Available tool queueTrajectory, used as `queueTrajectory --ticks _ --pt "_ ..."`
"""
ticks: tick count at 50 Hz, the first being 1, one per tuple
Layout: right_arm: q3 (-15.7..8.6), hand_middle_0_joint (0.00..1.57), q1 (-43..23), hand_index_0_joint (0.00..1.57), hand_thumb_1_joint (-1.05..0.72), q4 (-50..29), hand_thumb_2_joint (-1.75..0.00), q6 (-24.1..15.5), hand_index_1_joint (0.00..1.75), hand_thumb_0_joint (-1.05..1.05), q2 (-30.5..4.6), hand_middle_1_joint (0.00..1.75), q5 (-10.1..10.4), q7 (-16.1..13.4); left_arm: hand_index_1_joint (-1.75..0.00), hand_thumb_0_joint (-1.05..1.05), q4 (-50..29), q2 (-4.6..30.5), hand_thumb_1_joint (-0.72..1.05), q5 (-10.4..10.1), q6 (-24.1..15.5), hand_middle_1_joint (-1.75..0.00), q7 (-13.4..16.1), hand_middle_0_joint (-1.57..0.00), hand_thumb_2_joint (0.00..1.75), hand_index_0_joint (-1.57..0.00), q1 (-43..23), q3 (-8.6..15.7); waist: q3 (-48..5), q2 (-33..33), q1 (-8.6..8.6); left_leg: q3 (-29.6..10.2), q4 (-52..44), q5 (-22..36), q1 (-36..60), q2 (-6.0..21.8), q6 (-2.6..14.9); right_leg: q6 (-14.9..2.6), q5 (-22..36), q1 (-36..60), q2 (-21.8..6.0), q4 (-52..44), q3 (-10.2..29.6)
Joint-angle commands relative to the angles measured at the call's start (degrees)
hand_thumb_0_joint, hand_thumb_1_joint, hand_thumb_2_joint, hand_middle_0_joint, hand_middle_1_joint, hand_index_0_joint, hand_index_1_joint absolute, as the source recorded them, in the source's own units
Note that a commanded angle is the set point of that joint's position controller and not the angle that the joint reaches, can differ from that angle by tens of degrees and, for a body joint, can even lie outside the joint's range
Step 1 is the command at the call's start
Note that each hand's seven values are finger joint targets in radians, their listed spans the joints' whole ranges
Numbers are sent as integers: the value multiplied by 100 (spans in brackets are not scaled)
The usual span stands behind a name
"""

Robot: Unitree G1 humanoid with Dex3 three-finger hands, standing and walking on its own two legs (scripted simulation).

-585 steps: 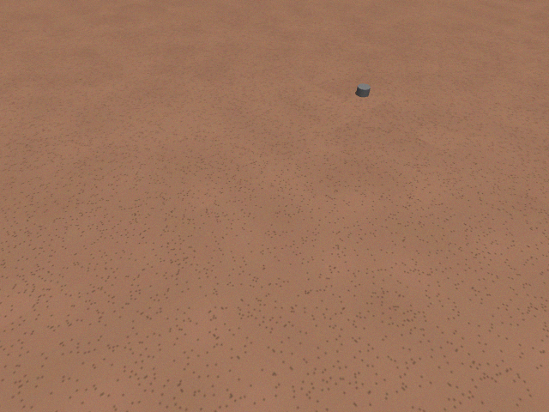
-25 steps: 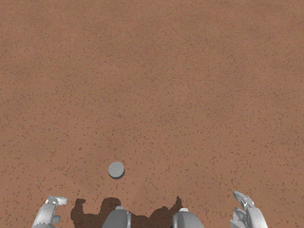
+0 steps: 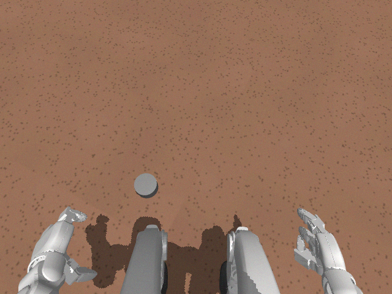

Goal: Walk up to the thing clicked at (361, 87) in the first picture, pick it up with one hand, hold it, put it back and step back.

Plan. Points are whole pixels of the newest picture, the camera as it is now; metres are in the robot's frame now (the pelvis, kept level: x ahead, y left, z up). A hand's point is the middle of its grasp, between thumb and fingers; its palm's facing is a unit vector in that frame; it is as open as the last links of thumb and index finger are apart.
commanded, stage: rise first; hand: left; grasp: from above
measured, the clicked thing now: (146, 185) +0.46 +0.20 -0.55
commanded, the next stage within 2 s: none
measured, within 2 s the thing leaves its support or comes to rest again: neither
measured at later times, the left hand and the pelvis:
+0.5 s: hand (106, 206) +0.33 +0.27 -0.31, palm faces -0.46 -0.22 -0.86, open 14.1 cm; pelvis -0.06 +0.00 -0.17, yaw -3 degrees
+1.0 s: hand (118, 194) +0.39 +0.27 -0.39, palm faces -0.45 -0.01 -0.89, open 14.3 cm; pelvis -0.06 +0.01 -0.23, yaw -4 degrees
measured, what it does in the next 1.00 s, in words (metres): lowers itself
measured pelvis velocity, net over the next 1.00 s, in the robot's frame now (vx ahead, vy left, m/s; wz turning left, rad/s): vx -0.06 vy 0.01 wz -0.08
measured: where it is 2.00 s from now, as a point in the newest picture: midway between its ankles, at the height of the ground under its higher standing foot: outside the picture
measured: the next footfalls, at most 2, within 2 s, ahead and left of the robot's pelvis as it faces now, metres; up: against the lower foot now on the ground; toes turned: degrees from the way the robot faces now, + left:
none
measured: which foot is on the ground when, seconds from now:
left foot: down 0.00-1.00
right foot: down 0.00-1.00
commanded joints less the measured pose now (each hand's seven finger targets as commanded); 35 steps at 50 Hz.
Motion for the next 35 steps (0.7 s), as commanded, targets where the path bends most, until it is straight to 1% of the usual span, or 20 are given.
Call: queueTrajectory --ticks 1,5,6,7,8,10,12,14,16,18,20,21,22,23,27,28,31,32,33,35 --pt "-428 20 260 20 -89 -310 -90 -164 30 0 -936 30 28 22 -108 0 -83 1465 -56 663 -543 -108 450 -7 99 -7 -854 599 -2464 421 46 66 -251 1780 889 -248 159 -233 1741 394 269 -195 13" --pt "-514 20 331 20 -88 -162 -90 -82 30 0 -985 30 20 80 -107 0 89 1465 -56 1073 -664 -107 661 -6 102 -5 -1481 449 -2988 534 89 117 205 1698 575 -264 141 -247 1637 -14 264 204 -3" --pt "-540 20 386 20 -88 -115 -90 -60 30 0 -1007 30 19 81 -107 0 128 1576 -55 1163 -668 -107 702 -7 101 -6 -1682 474 -3121 444 76 145 334 1654 469 -258 153 -237 1627 -7 266 240 -10" --pt "-558 20 439 20 -89 -28 -90 -39 30 0 -1023 30 13 90 -107 0 198 1511 -59 1280 -679 -106 727 -7 105 -6 -1946 367 -3226 423 8 125 460 1639 407 -248 151 -240 1594 -167 270 340 -37" --pt "-562 20 451 20 -87 27 -90 -22 30 0 -1042 30 -4 96 -106 0 301 1790 -55 1383 -705 -105 771 -7 103 -6 -2269 486 -3291 389 31 150 591 1519 215 -252 151 -235 1518 -180 266 429 -33" --pt "-549 20 538 20 -89 164 -90 35 30 0 -1036 30 -43 113 -106 0 501 1868 -58 1584 -761 -104 826 -8 105 -7 -2913 392 -3404 347 -55 165 899 1354 -60 -236 181 -226 1414 -378 265 611 -44" --pt "-558 20 586 20 -87 210 -89 88 30 0 -1057 30 -87 133 -105 0 598 2048 -55 1726 -845 -103 866 -7 104 -6 -3408 408 -3634 288 -94 167 1128 1121 -287 -238 212 -219 1179 -470 265 761 -59" --pt "-555 20 654 20 -86 286 -89 142 30 0 -1077 30 -114 140 -105 0 840 2108 -56 1920 -901 -103 923 -7 106 -5 -3669 349 -3779 305 -106 172 1259 998 -433 -243 219 -223 1031 -596 275 894 -90" --pt "-560 20 669 20 -87 347 -89 203 30 0 -1113 30 -152 131 -105 0 1170 2389 -54 2097 -950 -104 982 -7 104 -6 -3961 422 -3643 387 -98 165 1317 753 -584 -240 217 -238 738 -835 283 1007 -147" --pt "-539 20 705 20 -87 386 -90 282 30 0 -1114 30 -176 150 -104 0 1500 2385 -57 2259 -987 -103 1020 -7 107 -5 -4249 366 -3422 338 -166 153 1387 438 -876 -256 235 -252 428 -1091 306 1073 -188" --pt "-524 20 731 20 -87 409 -90 352 30 0 -1132 30 -200 169 -106 0 1715 2526 -58 2406 -1034 -104 1055 -5 107 -4 -4546 395 -3371 385 -199 113 1444 164 -1036 -272 248 -266 155 -1307 320 1199 -234" --pt "-496 20 762 20 -88 468 -90 377 30 0 -1128 30 -211 175 -106 0 1914 2513 -57 2517 -1044 -105 1063 -5 107 -5 -4575 339 -3244 459 -212 125 1511 141 -1111 -268 246 -267 143 -1434 321 1269 -256" --pt "-489 20 817 20 -88 481 -90 404 30 0 -1120 30 -222 191 -105 0 1980 2484 -57 2580 -1077 -104 1082 -6 107 -5 -4808 271 -3211 457 -305 115 1598 68 -1235 -282 260 -265 85 -1504 322 1318 -272" --pt "-474 20 834 20 -88 482 -90 435 30 0 -1129 30 -228 209 -104 0 2117 2508 -58 2665 -1099 -103 1093 -6 107 -5 -4830 246 -3161 401 -326 86 1615 4 -1330 -292 274 -267 20 -1534 330 1358 -302" --pt "-427 20 898 20 -89 567 -90 562 30 0 -1144 30 -283 285 -102 0 2538 2570 -57 2975 -1205 -101 1225 -7 106 -6 -5138 179 -2938 515 -388 46 1776 -4 -1420 -303 265 -292 36 -1912 336 1599 -379" --pt "-408 20 950 20 -90 608 -90 585 30 0 -1174 30 -296 306 -102 0 2604 2521 -57 3074 -1230 -101 1264 -7 105 -6 -5303 101 -2917 645 -450 0 1812 -1 -1385 -293 249 -305 87 -2103 331 1708 -415" --pt "-378 20 993 20 -90 689 -90 654 30 0 -1202 30 -351 358 -100 0 2645 2742 -58 3358 -1330 -98 1430 -7 107 -5 -5783 135 -3022 891 -491 -12 1995 130 -1364 -295 238 -327 241 -2346 336 1944 -446" --pt "-367 20 998 20 -90 696 -90 677 30 0 -1199 30 -369 372 -100 0 2832 2778 -58 3466 -1358 -99 1489 -6 107 -5 -5846 117 -2953 893 -550 18 2061 77 -1469 -309 247 -327 186 -2395 347 1965 -452" --pt "-347 20 1004 20 -90 735 -90 689 30 0 -1206 30 -393 390 -99 0 2890 2804 -59 3511 -1382 -97 1554 -7 107 -5 -5857 152 -2937 938 -509 9 2088 125 -1406 -304 235 -331 221 -2446 332 2020 -461" --pt "-315 20 1047 20 -90 802 -90 701 30 0 -1219 30 -447 426 -99 0 3009 2763 -60 3655 -1426 -96 1660 -7 107 -5 -6093 77 -2947 1072 -594 0 2180 159 -1455 -293 233 -325 301 -2599 326 2133 -491"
